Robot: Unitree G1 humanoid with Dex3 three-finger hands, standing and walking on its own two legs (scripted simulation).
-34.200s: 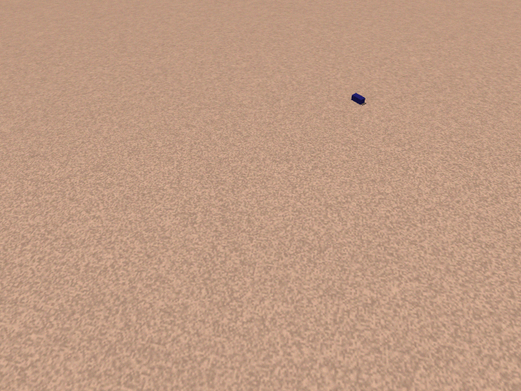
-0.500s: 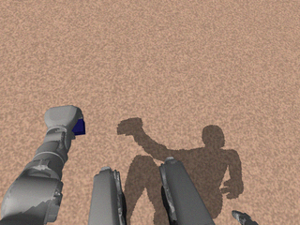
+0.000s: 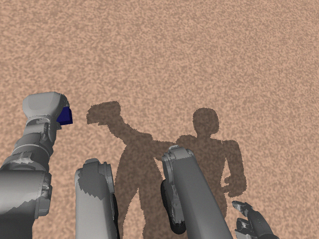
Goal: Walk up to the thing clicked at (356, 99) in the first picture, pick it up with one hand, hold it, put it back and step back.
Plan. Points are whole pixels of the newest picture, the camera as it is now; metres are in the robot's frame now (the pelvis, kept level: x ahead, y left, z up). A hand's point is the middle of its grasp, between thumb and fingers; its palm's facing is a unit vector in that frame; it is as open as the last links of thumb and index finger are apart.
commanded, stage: crouch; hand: left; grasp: from above
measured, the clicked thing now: (54, 117) +0.46 +0.24 -0.20
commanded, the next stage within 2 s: lower in 0.56 s
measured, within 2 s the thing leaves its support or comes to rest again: neither
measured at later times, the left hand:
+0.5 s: hand (59, 120) +0.46 +0.23 -0.23, palm faces -0.45 -0.03 -0.89, open 7.0 cm
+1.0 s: hand (64, 123) +0.46 +0.24 -0.29, palm faces -0.47 -0.04 -0.88, open 7.0 cm
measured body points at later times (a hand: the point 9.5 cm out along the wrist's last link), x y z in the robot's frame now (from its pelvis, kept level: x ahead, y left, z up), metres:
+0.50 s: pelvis -0.01 +0.00 -0.06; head +0.23 +0.04 +0.32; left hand +0.47 +0.23 -0.18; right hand +0.03 -0.27 -0.18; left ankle +0.08 +0.13 -0.39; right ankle +0.08 -0.12 -0.39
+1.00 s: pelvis -0.01 +0.00 -0.10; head +0.24 +0.05 +0.28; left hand +0.48 +0.24 -0.24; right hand +0.02 -0.27 -0.20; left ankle +0.08 +0.13 -0.39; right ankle +0.08 -0.12 -0.39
